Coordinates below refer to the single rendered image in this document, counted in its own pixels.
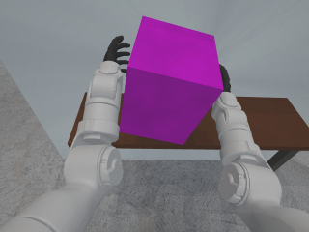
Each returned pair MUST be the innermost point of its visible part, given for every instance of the carton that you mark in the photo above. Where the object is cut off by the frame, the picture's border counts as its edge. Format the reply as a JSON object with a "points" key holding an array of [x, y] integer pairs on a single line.
{"points": [[173, 78]]}

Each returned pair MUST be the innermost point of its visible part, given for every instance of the right robot upper arm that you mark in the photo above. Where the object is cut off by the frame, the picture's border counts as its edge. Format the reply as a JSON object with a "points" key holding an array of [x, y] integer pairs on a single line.
{"points": [[254, 193]]}

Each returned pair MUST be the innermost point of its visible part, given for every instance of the table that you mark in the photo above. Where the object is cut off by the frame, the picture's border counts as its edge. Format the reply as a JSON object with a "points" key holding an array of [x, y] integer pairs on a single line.
{"points": [[274, 123]]}

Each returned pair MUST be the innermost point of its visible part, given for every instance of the right robot hand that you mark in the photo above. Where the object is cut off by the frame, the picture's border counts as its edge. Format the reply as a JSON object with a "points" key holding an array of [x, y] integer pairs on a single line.
{"points": [[225, 79]]}

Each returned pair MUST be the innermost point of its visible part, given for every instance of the left robot upper arm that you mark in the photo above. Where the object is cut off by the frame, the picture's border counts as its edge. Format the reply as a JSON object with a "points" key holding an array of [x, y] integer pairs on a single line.
{"points": [[90, 172]]}

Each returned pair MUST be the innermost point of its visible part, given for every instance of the left robot hand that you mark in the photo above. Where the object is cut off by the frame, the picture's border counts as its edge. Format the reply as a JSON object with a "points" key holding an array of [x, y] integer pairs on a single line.
{"points": [[112, 54]]}

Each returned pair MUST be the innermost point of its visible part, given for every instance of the left robot forearm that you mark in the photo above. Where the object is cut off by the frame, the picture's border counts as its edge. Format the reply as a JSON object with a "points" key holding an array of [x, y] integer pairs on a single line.
{"points": [[99, 125]]}

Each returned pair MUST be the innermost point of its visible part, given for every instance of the right robot forearm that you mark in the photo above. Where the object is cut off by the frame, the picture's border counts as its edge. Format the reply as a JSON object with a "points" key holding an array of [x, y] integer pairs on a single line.
{"points": [[234, 133]]}

